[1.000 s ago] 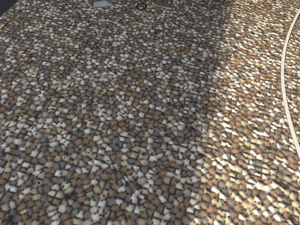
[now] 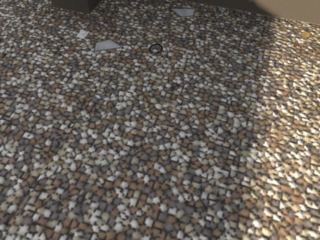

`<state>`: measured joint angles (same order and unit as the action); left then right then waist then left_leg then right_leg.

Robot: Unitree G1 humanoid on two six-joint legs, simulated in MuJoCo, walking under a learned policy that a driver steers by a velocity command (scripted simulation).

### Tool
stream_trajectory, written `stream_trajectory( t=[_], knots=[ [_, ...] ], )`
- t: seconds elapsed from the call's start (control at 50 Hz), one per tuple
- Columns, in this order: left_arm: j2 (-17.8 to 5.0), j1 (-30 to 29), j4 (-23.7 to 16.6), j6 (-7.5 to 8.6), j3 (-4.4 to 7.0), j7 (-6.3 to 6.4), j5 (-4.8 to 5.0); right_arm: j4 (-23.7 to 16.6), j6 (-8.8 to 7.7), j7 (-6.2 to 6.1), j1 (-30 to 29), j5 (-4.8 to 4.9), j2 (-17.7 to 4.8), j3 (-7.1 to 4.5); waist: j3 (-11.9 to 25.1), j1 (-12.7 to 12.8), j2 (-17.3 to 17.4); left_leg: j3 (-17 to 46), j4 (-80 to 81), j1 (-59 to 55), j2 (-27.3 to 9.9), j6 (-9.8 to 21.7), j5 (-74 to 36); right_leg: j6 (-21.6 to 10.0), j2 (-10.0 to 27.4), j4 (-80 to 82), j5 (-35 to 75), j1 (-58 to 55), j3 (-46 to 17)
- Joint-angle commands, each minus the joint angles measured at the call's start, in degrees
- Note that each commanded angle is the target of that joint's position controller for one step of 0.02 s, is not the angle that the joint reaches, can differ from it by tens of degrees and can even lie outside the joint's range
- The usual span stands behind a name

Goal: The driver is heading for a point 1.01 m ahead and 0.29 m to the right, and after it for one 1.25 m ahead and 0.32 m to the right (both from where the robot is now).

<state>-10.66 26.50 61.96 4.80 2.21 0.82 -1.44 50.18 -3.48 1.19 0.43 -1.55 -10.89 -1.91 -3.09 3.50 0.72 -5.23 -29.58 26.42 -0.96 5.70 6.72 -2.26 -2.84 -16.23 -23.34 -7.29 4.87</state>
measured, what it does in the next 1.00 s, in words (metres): walks ahead, turning right: right foot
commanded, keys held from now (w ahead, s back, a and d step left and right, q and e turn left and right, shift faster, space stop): w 0.06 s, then w+e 0.78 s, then w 0.16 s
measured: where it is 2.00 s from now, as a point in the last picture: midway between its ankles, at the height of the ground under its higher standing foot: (238, 128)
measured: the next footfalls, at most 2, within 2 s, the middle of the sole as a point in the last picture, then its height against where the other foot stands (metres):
right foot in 0.58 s outside the picture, level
left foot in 1.10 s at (192, 166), level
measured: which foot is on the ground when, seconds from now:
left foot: down 0.00-0.58, up 0.60-1.00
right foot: down 0.00-0.02, up 0.04-0.56, down 0.58-1.00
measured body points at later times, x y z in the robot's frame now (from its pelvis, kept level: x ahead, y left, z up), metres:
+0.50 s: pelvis +0.26 +0.01 +0.01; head +0.29 +0.00 +0.45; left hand +0.46 +0.20 -0.12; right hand +0.17 -0.22 -0.14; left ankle +0.13 +0.09 -0.73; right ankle +0.40 -0.11 -0.70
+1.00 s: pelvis +0.52 -0.08 +0.01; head +0.55 -0.11 +0.46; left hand +0.62 +0.19 -0.11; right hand +0.61 -0.37 -0.10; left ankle +0.74 -0.01 -0.68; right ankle +0.40 -0.08 -0.73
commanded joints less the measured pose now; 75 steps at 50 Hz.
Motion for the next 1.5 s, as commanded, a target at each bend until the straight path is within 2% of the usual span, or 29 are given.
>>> stream_trajectory(
  t=[0.02,0.04,0.06,0.08,0.1,0.14,0.24,0.44,0.52,0.56,0.58,0.6,0.62,0.66,0.7,0.74,0.86,1.0,1.06,1.1,1.12,1.14,1.16,1.18,1.2,1.24,1.3,1.38,1.5],
  knots=[
    [-6.9,-1.0,-3.9,0.25,0.82,0.04,0.70,5.0,-1.55,-1.69,27.4,-1.89,-12.1,-4.01,14.4,-13.1,2.3,12.6,4.0,-33.3,-9.8,6.0,3.7,-4.4,10.0,-35.9,37.8,16.9,-0.2],
    [-1.6,6.2,-4.4,0.20,0.06,-0.71,2.76,5.4,-1.13,-1.41,29.0,-1.76,-17.2,-5.26,20.4,-9.4,15.8,41.2,11.7,-46.5,-24.6,14.5,6.8,-2.2,-1.9,-56.1,-6.4,37.4,0.2],
    [-7.5,0.8,-4.3,-0.13,1.54,-0.44,1.14,4.4,-0.38,-1.01,23.2,0.34,-14.1,-4.72,15.6,-8.6,4.7,40.6,14.1,-41.0,-21.2,12.3,11.8,-3.4,1.4,-59.5,-4.8,42.3,-8.2],
    [-7.2,-3.6,-5.7,0.09,1.70,-0.70,1.18,3.2,-0.46,-0.92,16.8,0.66,-10.5,-3.64,7.5,-6.6,2.7,30.8,15.4,-32.2,-19.7,10.1,11.3,-3.7,4.0,-57.9,0.9,43.6,-8.3],
    [-6.0,-5.2,-5.7,0.18,1.50,-0.81,1.25,2.9,-0.92,-0.73,14.0,0.35,-7.1,-2.74,3.8,-5.2,0.3,24.7,17.8,-25.5,-17.3,8.0,6.5,-3.6,6.0,-54.7,4.7,41.4,-8.2],
    [-4.2,-3.6,-4.9,-1.37,1.42,-1.34,-0.13,4.1,-1.78,-1.29,13.5,0.59,-4.1,-1.73,1.5,-2.4,2.4,15.4,20.4,-18.3,-13.3,4.3,1.1,-2.6,7.8,-50.1,7.4,36.2,-8.1],
    [-3.5,-9.7,-7.2,-3.68,1.61,-2.46,-0.21,6.1,-3.49,-1.70,19.2,0.63,-6.5,-1.99,-0.9,-2.1,2.3,6.5,23.5,-18.4,-12.3,3.1,-5.6,-1.1,8.7,-46.0,14.5,42.2,-7.0],
    [-2.5,-27.2,-14.8,-3.16,0.22,-3.50,-0.15,8.3,-2.88,-3.12,27.0,0.51,-6.9,-1.59,-3.7,-6.0,2.6,-5.6,19.9,-30.2,-12.6,0.8,-25.5,-2.7,5.9,-21.6,22.5,44.0,2.1],
    [-4.7,-21.0,-14.0,-3.21,1.33,-3.11,-0.47,7.9,-1.70,-3.91,25.2,0.09,-9.6,-2.30,1.0,-2.0,5.7,-9.0,5.6,-35.2,-14.2,0.4,-53.9,-7.5,0.0,-19.6,11.8,34.4,5.7],
    [-7.5,-8.8,-10.6,-2.62,3.00,-2.61,-0.89,6.7,-0.72,-3.49,23.5,0.21,-11.0,-2.77,7.6,3.3,4.5,-9.8,-14.7,-30.2,-13.9,-0.1,-49.4,-10.9,-2.9,-13.5,10.5,19.2,4.4],
    [-12.3,-1.3,-9.2,-2.44,4.77,-1.86,-1.71,4.7,-0.82,-3.05,22.3,0.60,-10.2,-2.57,12.6,6.9,-0.8,-10.1,-32.6,-17.8,-11.9,-1.8,-30.1,-14.5,5.9,-9.7,6.1,5.8,-8.4],
    [-18.0,-4.5,-10.9,-3.15,6.17,-1.58,-0.69,0.3,-1.44,-1.68,23.0,1.37,-4.9,-1.93,16.4,1.8,-15.8,-5.7,-55.1,9.0,2.9,-5.5,23.4,-24.1,22.2,-3.3,9.1,-10.4,-42.1],
    [-17.6,-3.8,-10.9,-4.00,5.98,-1.36,0.50,-1.5,-2.26,-1.25,16.4,0.74,-9.1,-2.38,15.2,3.8,-4.5,6.3,-57.0,16.2,1.2,-4.8,20.4,-24.4,22.3,0.6,10.6,-8.7,-43.5],
    [-11.4,-9.6,-10.7,-3.64,4.41,-0.80,0.87,-2.1,-3.41,-1.18,14.7,1.41,-8.2,-2.05,3.3,-1.1,2.3,7.1,-46.5,14.8,-4.4,-4.5,12.2,-19.0,18.8,2.8,19.6,5.8,-30.2],
    [-9.2,-12.6,-11.3,-2.49,3.45,-0.29,1.32,-1.9,-1.39,-1.25,16.2,-0.72,-7.4,-1.96,2.0,-4.6,2.1,7.3,-39.5,7.6,-6.0,-6.2,11.3,-15.8,13.1,3.5,28.5,13.8,-22.1],
    [-10.2,-11.0,-11.1,-1.29,3.44,-0.45,1.71,-2.6,0.57,-0.79,16.3,-1.39,-6.6,-1.86,2.6,-5.5,0.5,6.3,-35.7,6.0,-5.9,-7.7,11.1,-15.5,10.9,3.6,33.8,15.9,-19.6],
    [-12.2,-4.0,-10.9,-1.21,3.79,-0.88,1.54,-7.9,1.69,-0.27,3.6,-0.87,-7.0,-1.45,0.7,-1.3,-3.1,4.7,-20.2,12.8,-5.2,-9.5,-1.1,-12.0,8.3,4.5,34.2,12.9,-19.4],
    [-11.5,2.1,-9.5,-0.95,2.84,0.07,0.58,-11.8,0.49,0.61,-6.0,-0.23,-6.8,-0.25,-0.1,2.6,-4.6,2.9,-5.9,11.8,-2.0,-5.7,-6.2,-9.8,10.6,1.9,42.7,2.3,-19.3],
    [-13.4,-1.1,-9.9,-0.48,2.97,0.51,0.29,-10.5,-0.22,0.17,0.8,-0.05,-9.0,-0.97,1.3,-1.8,-5.7,2.6,-0.9,0.1,0.9,-2.4,-0.5,-7.4,11.7,-3.4,55.7,2.5,-18.4],
    [-14.0,-2.9,-9.9,-0.16,2.94,0.05,0.22,-6.0,-1.06,-1.10,16.0,-0.07,-11.6,-2.25,8.8,-9.0,-3.6,2.8,3.6,-18.7,1.7,0.3,-1.0,-5.7,8.4,-20.6,59.4,6.3,-15.2],
    [-10.9,-2.2,-11.6,0.17,2.02,-0.23,0.54,-4.8,-1.40,-2.02,25.4,-1.35,-15.6,-3.19,16.3,-11.8,2.0,16.0,3.6,-32.7,-10.4,3.1,4.4,-4.8,5.0,-36.7,41.1,16.1,-13.0],
    [-6.7,6.6,-11.3,-0.05,1.52,-0.56,2.64,-3.7,-0.85,-1.54,26.3,-1.82,-20.7,-4.66,21.1,-7.3,16.8,44.0,10.3,-43.8,-24.0,11.7,5.7,-2.4,-6.1,-55.1,-4.3,34.2,-8.5],
    [-11.2,3.2,-10.5,-0.39,2.01,-0.23,0.41,-4.3,-0.14,-0.79,21.6,0.05,-15.3,-3.69,14.9,-6.2,6.4,46.7,13.8,-37.6,-21.6,10.6,12.9,-3.4,-2.4,-59.2,-4.0,39.7,-12.7],
    [-11.1,-1.9,-11.5,-0.43,2.10,-0.61,0.26,-5.3,-0.14,-0.60,16.1,0.59,-11.4,-2.73,6.7,-5.0,2.0,36.5,14.7,-29.2,-19.6,9.4,13.3,-3.3,0.3,-57.6,1.3,40.7,-12.3],
    [-10.0,-4.7,-12.3,-0.38,1.70,-0.97,0.22,-5.1,-0.41,-0.44,13.9,0.19,-9.2,-2.11,3.5,-4.4,-0.2,30.1,16.2,-24.0,-16.7,8.1,7.9,-3.1,2.1,-54.8,4.2,40.0,-11.6],
    [-8.8,-5.0,-12.6,-1.40,1.41,-1.71,-0.58,-3.4,-1.09,-0.75,14.3,0.36,-7.8,-1.43,2.2,-2.5,3.1,21.3,18.3,-18.9,-12.4,5.9,-0.5,-2.1,4.3,-50.5,5.6,36.7,-10.3],
    [-7.5,-6.0,-12.8,-2.40,0.97,-2.44,-0.96,-1.1,-2.31,-0.50,18.0,1.05,-8.7,-1.60,2.4,-1.9,4.0,16.7,20.3,-18.4,-11.3,6.6,-7.4,-0.6,5.5,-47.0,7.2,37.7,-7.9],
    [-6.7,-16.4,-16.2,-2.55,0.13,-2.97,-0.83,0.8,-2.23,-0.45,21.3,1.17,-9.2,-1.70,-0.6,-3.6,3.4,12.3,23.7,-19.5,-9.6,6.6,-7.7,1.5,8.4,-36.6,14.8,44.0,-4.8],
    [-5.8,-26.6,-19.3,-2.06,-0.98,-3.01,-0.13,3.1,-2.07,-0.50,25.8,1.05,-10.4,-1.92,-1.0,-6.4,3.8,8.3,21.6,-23.0,-9.4,4.8,-15.2,1.3,6.4,-19.9,21.8,38.9,-1.4]
  ],
)
Velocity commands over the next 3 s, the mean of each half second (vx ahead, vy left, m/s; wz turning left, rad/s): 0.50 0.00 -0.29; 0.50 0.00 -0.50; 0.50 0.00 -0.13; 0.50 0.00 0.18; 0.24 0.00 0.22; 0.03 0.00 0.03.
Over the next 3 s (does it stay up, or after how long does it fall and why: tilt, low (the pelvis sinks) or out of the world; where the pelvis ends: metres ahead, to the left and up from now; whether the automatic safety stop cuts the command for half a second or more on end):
stays up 1.20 -0.43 0.02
